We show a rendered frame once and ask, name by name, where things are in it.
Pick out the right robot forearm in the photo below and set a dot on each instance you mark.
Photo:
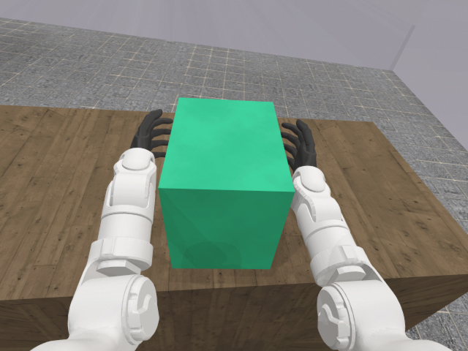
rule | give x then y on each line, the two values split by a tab
334	254

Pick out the robot left upper arm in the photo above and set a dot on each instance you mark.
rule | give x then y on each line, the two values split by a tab
110	314

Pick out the robot right hand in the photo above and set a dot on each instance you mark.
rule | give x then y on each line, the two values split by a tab
304	154

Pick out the robot left hand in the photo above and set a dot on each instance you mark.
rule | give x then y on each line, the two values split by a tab
145	134

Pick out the robot right upper arm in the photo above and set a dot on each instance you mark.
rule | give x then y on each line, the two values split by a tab
365	316

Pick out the left robot forearm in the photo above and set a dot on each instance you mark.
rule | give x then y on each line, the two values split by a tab
123	245

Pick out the carton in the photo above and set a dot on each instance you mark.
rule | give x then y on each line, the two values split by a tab
225	188

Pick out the pedestal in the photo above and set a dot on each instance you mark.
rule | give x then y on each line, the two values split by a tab
56	164

